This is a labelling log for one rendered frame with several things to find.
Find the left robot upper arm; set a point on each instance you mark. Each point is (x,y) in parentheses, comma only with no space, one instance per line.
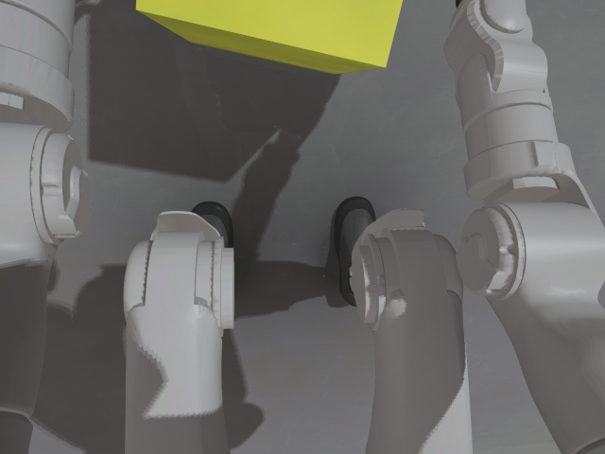
(45,197)

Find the right robot upper arm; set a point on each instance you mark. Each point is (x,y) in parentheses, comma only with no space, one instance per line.
(541,265)

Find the carton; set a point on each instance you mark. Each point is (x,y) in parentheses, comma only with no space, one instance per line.
(331,36)

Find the left robot shin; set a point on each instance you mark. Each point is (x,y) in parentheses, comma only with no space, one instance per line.
(135,281)

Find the robot right forearm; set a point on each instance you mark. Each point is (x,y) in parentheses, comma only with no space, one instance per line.
(506,111)

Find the robot left forearm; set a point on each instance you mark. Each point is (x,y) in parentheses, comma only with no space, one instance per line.
(36,42)

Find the left robot foot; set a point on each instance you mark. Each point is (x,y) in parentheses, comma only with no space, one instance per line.
(218,216)

